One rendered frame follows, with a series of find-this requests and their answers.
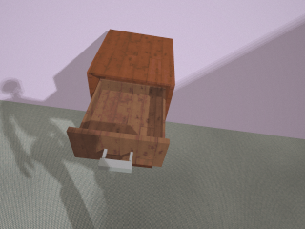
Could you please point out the cabinet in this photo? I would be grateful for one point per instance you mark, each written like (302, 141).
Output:
(135, 58)

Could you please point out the handle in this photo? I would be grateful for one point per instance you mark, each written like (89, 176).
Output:
(115, 165)

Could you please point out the drawer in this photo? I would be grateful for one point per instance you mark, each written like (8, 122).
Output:
(123, 117)

